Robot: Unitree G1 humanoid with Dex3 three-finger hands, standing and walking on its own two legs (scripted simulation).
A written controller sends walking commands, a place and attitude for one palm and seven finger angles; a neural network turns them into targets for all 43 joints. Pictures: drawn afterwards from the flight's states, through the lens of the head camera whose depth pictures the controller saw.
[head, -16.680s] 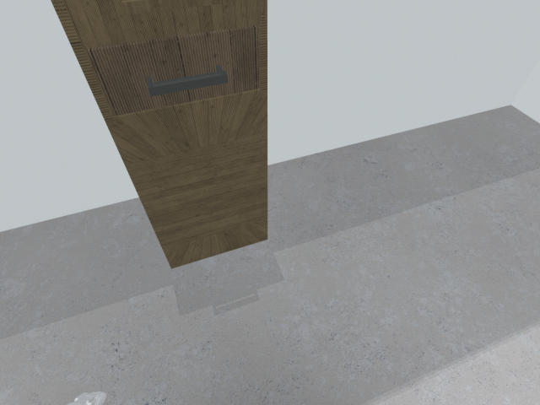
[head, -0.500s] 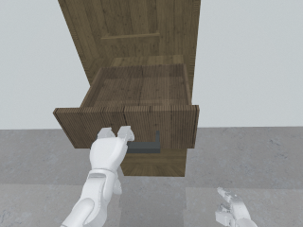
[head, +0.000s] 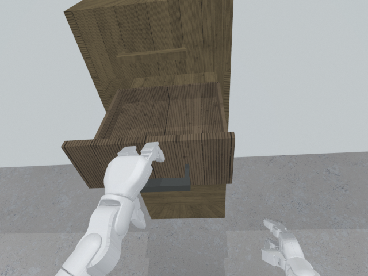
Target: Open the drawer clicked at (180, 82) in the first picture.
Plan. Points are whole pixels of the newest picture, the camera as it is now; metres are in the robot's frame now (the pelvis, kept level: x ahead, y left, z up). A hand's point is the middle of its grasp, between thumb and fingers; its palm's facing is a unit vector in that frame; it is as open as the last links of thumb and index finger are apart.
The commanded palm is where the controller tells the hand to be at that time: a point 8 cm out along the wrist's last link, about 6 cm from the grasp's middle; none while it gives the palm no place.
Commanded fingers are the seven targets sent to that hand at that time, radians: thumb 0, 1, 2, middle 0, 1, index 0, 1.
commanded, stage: lift the hand off the handle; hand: left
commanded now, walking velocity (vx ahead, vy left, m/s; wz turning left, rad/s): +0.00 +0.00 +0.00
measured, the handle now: (150, 177) +0.31 +0.14 +0.07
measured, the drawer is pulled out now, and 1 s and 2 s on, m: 0.29 0.29 0.29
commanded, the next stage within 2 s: draw the hand back to the body in 0.72 s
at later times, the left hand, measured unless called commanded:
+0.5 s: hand (130, 148) +0.28 +0.14 +0.20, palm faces +0.32 -0.24 -0.92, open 13.9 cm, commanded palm +0.23 +0.15 +0.25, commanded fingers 0.00 -0.50 0.30 -0.30 -1.20 -0.30 -1.20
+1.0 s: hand (120, 145) +0.27 +0.15 +0.21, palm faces +0.33 -0.25 -0.91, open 13.9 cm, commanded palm +0.22 +0.17 +0.26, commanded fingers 0.00 -0.50 0.30 -0.30 -1.20 -0.30 -1.20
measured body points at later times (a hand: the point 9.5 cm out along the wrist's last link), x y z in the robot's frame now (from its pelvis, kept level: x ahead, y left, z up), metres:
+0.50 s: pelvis +0.00 +0.00 +0.00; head -0.03 -0.06 +0.45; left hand +0.25 +0.15 +0.25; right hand +0.26 -0.16 -0.07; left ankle +0.01 +0.13 -0.74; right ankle +0.03 -0.10 -0.74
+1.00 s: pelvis -0.01 +0.00 +0.00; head -0.03 -0.06 +0.44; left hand +0.25 +0.16 +0.26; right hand +0.23 -0.18 -0.09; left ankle +0.01 +0.13 -0.74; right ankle +0.03 -0.10 -0.74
